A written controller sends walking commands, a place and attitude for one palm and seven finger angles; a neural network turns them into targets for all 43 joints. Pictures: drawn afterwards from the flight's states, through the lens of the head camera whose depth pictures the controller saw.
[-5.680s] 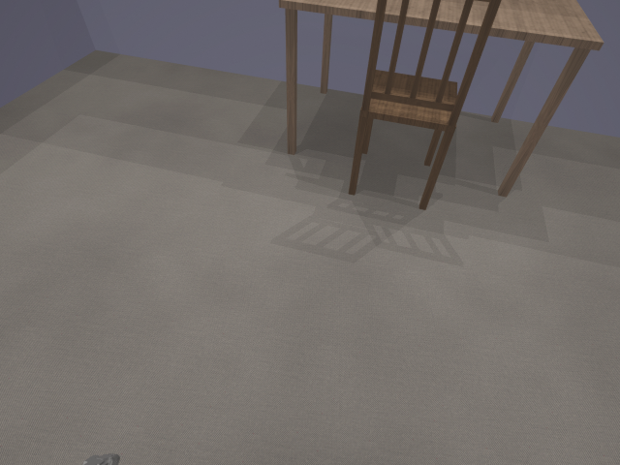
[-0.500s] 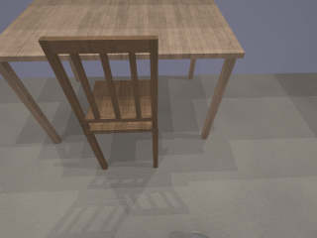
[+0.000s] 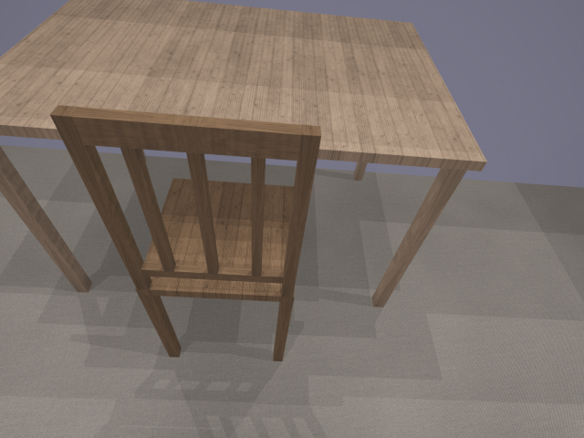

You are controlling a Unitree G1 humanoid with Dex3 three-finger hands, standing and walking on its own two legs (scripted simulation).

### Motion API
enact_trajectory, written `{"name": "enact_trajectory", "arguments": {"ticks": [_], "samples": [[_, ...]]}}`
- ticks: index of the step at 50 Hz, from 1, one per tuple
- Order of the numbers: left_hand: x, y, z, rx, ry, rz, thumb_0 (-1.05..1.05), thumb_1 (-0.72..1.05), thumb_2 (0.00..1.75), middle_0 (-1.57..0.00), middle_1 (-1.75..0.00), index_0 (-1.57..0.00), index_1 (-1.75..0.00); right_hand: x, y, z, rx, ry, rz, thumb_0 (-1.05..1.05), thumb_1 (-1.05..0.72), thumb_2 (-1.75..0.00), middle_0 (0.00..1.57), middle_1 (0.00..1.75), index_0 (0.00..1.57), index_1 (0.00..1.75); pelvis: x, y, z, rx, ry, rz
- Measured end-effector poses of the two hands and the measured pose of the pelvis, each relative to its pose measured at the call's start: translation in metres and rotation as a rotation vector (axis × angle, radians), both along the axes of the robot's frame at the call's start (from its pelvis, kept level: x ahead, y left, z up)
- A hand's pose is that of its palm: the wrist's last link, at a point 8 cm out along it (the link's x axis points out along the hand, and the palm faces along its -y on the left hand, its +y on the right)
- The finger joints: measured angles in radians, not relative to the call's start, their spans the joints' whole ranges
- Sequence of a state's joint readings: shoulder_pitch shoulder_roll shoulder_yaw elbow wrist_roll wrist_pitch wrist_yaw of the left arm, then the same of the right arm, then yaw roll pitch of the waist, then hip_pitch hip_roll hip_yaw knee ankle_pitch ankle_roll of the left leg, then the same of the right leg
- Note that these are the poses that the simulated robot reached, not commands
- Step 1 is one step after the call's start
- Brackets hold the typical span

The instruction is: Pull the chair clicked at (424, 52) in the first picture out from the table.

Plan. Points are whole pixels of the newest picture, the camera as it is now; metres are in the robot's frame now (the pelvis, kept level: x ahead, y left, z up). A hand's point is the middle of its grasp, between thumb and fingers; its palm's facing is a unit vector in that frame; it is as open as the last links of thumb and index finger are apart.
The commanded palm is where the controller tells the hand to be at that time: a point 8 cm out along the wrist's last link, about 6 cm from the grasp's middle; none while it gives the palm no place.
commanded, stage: come to a stop and stand still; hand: left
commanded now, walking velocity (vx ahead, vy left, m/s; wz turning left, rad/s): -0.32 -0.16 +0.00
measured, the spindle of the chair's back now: (206, 220) +0.48 +0.20 -0.05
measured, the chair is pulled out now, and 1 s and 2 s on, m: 0.00 0.00 0.00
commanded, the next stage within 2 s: look again from close up in 1.16 s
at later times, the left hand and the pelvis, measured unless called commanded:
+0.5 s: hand out of the picture +0.12 +0.15 -0.15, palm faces -0.01 -0.95 -0.30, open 7.4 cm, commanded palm none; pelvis +0.05 -0.04 +0.01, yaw -2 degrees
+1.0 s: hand out of the picture +0.01 +0.19 -0.17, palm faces +0.07 -0.97 -0.21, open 7.4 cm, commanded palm none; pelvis +0.00 +0.00 +0.01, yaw -1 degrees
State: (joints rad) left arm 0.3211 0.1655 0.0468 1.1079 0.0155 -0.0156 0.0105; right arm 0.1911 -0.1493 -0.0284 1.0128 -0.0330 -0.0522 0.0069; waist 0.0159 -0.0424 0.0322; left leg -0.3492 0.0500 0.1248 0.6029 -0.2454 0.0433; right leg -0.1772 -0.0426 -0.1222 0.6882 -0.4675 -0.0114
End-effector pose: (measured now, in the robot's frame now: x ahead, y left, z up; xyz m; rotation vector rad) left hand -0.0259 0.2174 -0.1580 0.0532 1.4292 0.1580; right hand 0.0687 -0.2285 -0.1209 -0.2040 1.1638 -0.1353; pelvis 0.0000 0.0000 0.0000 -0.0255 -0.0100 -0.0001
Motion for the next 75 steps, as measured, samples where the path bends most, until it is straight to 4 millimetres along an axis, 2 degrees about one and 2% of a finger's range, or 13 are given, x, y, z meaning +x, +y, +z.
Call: {"name": "enact_trajectory", "arguments": {"ticks": [2,10,18,23,28,32,36,41,44,49,58,65,75], "samples": [[0.013,0.004,0.003,0.0,0.015,-0.011,0.01,0.91,0.9,-0.2,-0.3,-0.2,-0.3,0.006,0.007,0.002,-0.001,0.009,-0.017,0.0,-0.91,-0.9,0.2,0.3,0.2,0.3,0.011,0.004,0.004,0.006,0.005,-0.007],[0.079,0.01,0.018,0.036,-0.019,-0.046,0.01,0.92,0.9,-0.2,-0.3,-0.2,-0.3,0.011,0.005,0.005,-0.022,0.13,-0.064,-0.01,-0.94,-0.9,0.21,0.3,0.21,0.3,0.043,0.006,0.016,0.02,0.013,-0.016],[0.126,0.005,0.028,0.122,-0.07,-0.086,0.01,0.91,0.9,-0.2,-0.3,-0.2,-0.3,0.011,-0.019,-0.014,0.028,0.187,-0.112,0.0,-0.92,-0.9,0.21,0.3,0.21,0.3,0.055,-0.02,0.01,0.035,0.004,-0.028],[0.138,-0.011,0.036,0.175,-0.115,-0.11,0.01,0.91,0.9,-0.2,-0.3,-0.2,-0.3,0.014,-0.043,-0.032,0.066,0.19,-0.133,0.0,-0.91,-0.9,0.21,0.3,0.2,0.3,0.056,-0.04,0.003,0.046,0.003,-0.029],[0.136,-0.027,0.046,0.169,-0.138,-0.104,0.01,0.91,0.9,-0.2,-0.3,-0.2,-0.3,0.018,-0.055,-0.028,0.069,0.175,-0.12,0.0,-0.91,-0.9,0.2,0.3,0.2,0.3,0.049,-0.046,0.01,0.059,0.001,-0.024],[0.127,-0.032,0.049,0.157,-0.164,-0.083,0.01,0.91,0.9,-0.2,-0.3,-0.2,-0.3,0.02,-0.058,-0.022,0.063,0.159,-0.09,0.0,-0.91,-0.9,0.2,0.3,0.2,0.3,0.04,-0.046,0.014,0.067,0.0,-0.017],[0.11,-0.025,0.049,0.15,-0.168,-0.062,0.01,0.91,0.9,-0.2,-0.3,-0.2,-0.3,0.021,-0.053,-0.015,0.052,0.131,-0.06,0.0,-0.91,-0.9,0.2,0.3,0.2,0.3,0.029,-0.04,0.016,0.069,0.0,-0.015],[0.078,-0.003,0.037,0.129,-0.131,-0.039,0.01,0.91,0.9,-0.2,-0.3,-0.2,-0.3,0.017,-0.037,-0.006,0.028,0.079,-0.036,0.0,-0.91,-0.9,0.2,0.3,0.2,0.3,0.015,-0.025,0.013,0.051,0.0,-0.015],[0.059,0.013,0.023,0.109,-0.098,-0.02,0.01,0.91,0.9,-0.2,-0.3,-0.2,-0.3,0.004,-0.022,-0.005,0.005,0.065,-0.032,0.0,-0.91,-0.9,0.2,0.3,0.2,0.3,0.008,-0.011,0.007,0.027,-0.003,-0.01],[0.033,0.024,0.02,0.087,-0.044,-0.011,0.01,0.91,0.9,-0.2,-0.3,-0.2,-0.3,-0.028,0.0,0.001,-0.002,0.127,-0.034,0.0,-0.92,-0.9,0.2,0.3,0.2,0.3,0.003,0.0,0.013,0.034,-0.011,-0.007],[-0.004,0.014,0.025,0.056,0.055,-0.042,0.01,0.91,0.9,-0.2,-0.3,-0.2,-0.3,-0.065,0.014,-0.008,0.038,0.2,-0.082,0.0,-0.92,-0.9,0.2,0.3,0.2,0.3,-0.002,0.009,0.015,0.031,-0.016,-0.025],[-0.006,0.004,0.023,0.043,0.051,-0.063,0.01,0.91,0.9,-0.2,-0.3,-0.2,-0.3,-0.088,0.025,-0.011,0.067,0.237,-0.095,0.0,-0.91,-0.9,0.2,0.3,0.2,0.3,-0.006,0.011,0.014,0.023,-0.012,-0.028],[0.024,0.017,0.027,0.078,-0.051,-0.094,0.01,0.91,0.9,-0.2,-0.3,-0.2,-0.3,-0.087,0.035,-0.023,0.101,0.178,-0.085,0.01,-0.91,-0.9,0.2,0.3,0.2,0.3,-0.004,0.016,0.008,0.031,-0.019,-0.026]]}}
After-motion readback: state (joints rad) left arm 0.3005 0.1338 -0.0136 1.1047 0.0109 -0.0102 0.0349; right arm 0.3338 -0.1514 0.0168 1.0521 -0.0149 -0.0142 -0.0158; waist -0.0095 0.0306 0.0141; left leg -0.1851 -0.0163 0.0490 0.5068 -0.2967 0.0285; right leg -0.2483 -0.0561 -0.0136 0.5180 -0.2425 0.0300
